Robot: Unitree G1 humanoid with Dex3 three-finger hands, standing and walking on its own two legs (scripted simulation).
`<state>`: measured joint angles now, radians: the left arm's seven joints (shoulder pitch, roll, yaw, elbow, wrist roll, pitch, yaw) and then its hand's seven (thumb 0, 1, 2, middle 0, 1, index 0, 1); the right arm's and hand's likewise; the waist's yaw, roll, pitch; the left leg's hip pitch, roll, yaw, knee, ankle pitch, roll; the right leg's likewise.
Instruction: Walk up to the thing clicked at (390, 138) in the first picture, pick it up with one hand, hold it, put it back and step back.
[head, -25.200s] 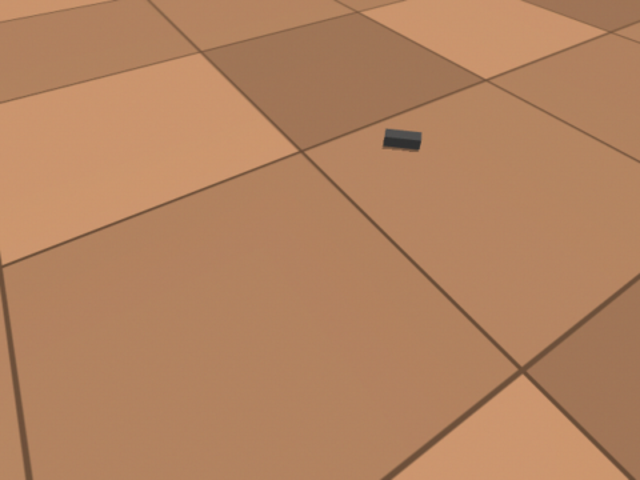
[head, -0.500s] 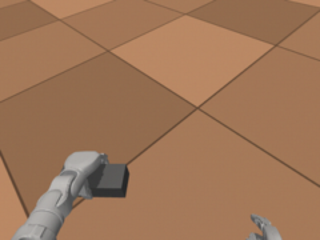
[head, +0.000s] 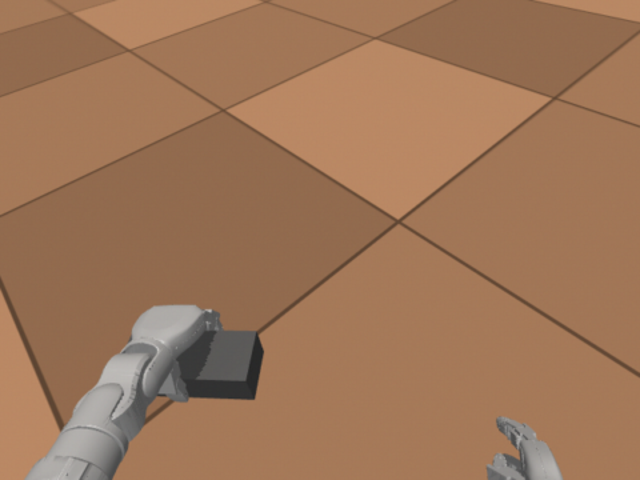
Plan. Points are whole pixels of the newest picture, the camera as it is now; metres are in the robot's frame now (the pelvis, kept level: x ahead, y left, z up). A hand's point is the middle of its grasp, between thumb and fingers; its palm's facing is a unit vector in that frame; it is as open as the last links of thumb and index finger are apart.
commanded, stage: hold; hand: left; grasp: from above
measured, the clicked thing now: (192, 363) +0.29 +0.21 -0.06
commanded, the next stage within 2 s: crouch in 0.60 s
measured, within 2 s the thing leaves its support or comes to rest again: neither
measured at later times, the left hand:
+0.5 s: hand (179, 355) +0.29 +0.22 -0.03, palm faces -0.46 -0.02 -0.89, open 10.2 cm
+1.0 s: hand (186, 364) +0.30 +0.23 -0.07, palm faces -0.48 -0.02 -0.88, open 10.2 cm
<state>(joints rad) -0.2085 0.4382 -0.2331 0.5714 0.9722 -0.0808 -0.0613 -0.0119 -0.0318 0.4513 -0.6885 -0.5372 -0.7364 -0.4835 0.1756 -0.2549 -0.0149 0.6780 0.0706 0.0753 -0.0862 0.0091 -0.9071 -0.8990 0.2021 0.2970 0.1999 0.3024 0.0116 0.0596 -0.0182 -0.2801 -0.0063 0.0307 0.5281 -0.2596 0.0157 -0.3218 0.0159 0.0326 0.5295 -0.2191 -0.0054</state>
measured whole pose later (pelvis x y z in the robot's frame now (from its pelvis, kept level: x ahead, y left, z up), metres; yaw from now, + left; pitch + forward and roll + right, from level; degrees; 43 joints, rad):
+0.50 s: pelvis +0.01 +0.00 +0.00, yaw +0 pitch +1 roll +0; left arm -0.22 0.44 -0.23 0.59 0.98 -0.09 -0.06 -0.01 -0.03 0.45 -0.68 -0.54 -0.73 -0.49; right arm 0.17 -0.25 -0.01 0.68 0.07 0.09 -0.09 0.01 -0.91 -0.90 0.20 0.30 0.20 0.30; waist 0.01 0.06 0.00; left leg -0.25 -0.01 0.03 0.49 -0.25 0.02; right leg -0.29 0.01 0.03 0.49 -0.21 0.00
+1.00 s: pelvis +0.01 +0.00 +0.00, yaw +1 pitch +4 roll +0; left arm -0.25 0.42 -0.22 0.72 1.04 -0.13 0.05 -0.01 -0.01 0.44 -0.67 -0.54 -0.72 -0.49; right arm 0.17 -0.25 -0.02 0.67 0.06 0.11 -0.07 0.01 -0.90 -0.90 0.20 0.30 0.20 0.30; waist -0.01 0.03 -0.02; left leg -0.36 -0.01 0.02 0.58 -0.29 0.02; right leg -0.39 0.01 0.02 0.57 -0.25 0.00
